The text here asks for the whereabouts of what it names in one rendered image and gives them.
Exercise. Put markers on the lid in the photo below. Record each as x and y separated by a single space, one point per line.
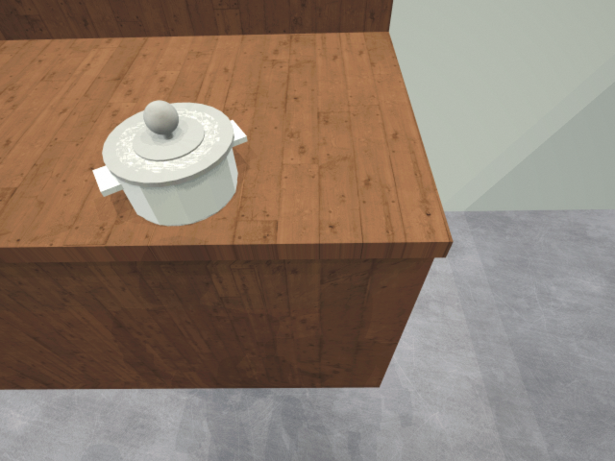
136 155

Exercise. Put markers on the pot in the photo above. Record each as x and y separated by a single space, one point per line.
180 204

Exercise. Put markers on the table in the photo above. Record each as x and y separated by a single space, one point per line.
306 278

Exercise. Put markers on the knob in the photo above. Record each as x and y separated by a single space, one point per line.
161 117

